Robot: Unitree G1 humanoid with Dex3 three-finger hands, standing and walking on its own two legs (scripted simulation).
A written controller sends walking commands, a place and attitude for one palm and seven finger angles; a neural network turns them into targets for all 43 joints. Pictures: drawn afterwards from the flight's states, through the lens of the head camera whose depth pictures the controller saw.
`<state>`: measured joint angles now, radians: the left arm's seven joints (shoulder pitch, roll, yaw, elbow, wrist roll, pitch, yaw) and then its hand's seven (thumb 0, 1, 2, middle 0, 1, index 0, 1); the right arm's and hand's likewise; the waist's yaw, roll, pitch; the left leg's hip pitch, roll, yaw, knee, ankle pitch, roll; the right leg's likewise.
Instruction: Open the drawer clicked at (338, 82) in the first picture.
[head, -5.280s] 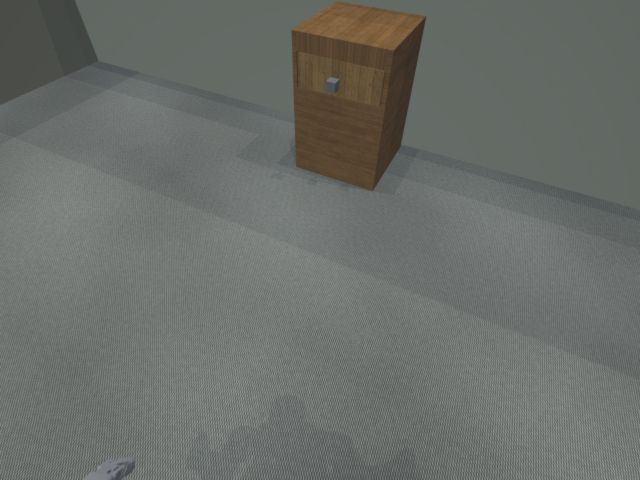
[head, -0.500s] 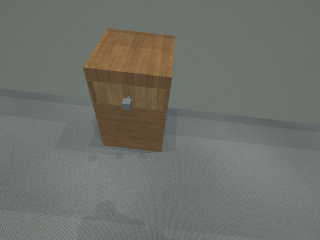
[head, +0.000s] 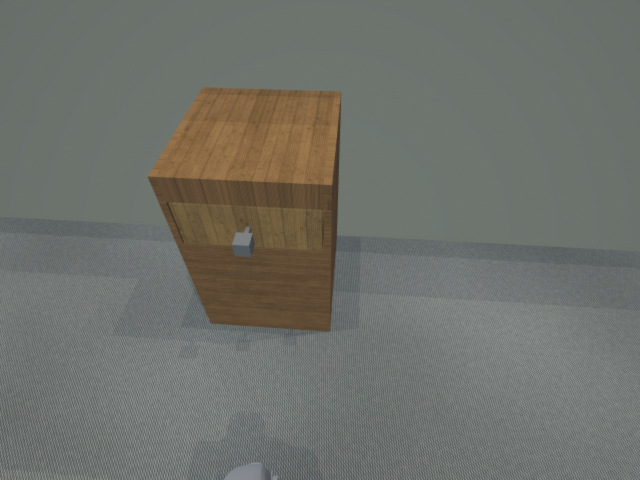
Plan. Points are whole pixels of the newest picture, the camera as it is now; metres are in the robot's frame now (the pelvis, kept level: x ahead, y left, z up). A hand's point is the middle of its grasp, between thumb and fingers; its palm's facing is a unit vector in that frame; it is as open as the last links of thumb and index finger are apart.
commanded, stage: take the last steps up to it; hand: left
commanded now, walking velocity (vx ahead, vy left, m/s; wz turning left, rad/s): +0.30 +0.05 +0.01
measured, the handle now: (245, 238) +0.71 +0.24 -0.26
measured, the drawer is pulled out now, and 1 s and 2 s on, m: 0.00 0.00 0.00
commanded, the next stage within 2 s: come to a stop and stand still in 0.36 s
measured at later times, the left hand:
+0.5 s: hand (185, 420) +0.24 +0.24 -0.17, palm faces +0.01 -0.98 -0.21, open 7.4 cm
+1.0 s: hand (173, 412) +0.26 +0.27 -0.19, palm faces +0.05 -0.97 -0.22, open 7.4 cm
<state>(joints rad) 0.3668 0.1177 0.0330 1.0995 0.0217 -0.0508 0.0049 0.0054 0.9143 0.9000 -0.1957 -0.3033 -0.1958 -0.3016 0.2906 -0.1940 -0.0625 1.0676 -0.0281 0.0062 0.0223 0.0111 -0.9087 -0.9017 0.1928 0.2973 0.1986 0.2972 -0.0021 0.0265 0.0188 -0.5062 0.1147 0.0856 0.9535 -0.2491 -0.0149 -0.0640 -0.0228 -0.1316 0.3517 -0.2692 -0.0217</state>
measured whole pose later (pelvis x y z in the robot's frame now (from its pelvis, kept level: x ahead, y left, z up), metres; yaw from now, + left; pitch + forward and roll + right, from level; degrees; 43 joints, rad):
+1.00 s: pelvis +0.17 +0.07 -0.02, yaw +0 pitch -1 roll -1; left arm 0.14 0.20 0.06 1.00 0.02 0.05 0.03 0.00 0.91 0.90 -0.20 -0.30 -0.20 -0.30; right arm 0.20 -0.19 -0.05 1.00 -0.02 0.02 -0.01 0.00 -0.91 -0.90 0.19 0.30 0.20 0.30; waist 0.00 -0.02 0.06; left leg -0.23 0.03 0.02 0.58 -0.35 -0.01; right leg -0.40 -0.07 -0.10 0.57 -0.19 0.01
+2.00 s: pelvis +0.18 +0.02 +0.00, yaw -1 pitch -1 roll +0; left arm 0.30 0.10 0.01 1.15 0.00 -0.01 0.04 0.01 0.91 0.90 -0.20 -0.30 -0.20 -0.30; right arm 0.27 -0.15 0.00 1.14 -0.01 0.02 -0.04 0.01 -0.91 -0.90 0.19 0.30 0.20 0.30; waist 0.01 0.03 0.03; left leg -0.14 0.11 0.02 0.45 -0.27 -0.07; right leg -0.10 0.06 -0.10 0.39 -0.28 -0.07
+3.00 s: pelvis +0.15 +0.04 -0.04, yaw -4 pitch +9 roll +2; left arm 0.52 0.30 -0.08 0.05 1.04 -0.04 0.39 0.00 0.59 0.76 -0.22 -0.51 -0.22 -0.51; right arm 0.07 -0.27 -0.05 0.48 -0.06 0.04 0.04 0.01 -0.91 -0.90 0.19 0.30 0.20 0.30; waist 0.08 -0.04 -0.11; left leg -0.54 0.03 0.11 0.76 -0.38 0.00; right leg -0.59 0.01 0.00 0.82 -0.40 -0.05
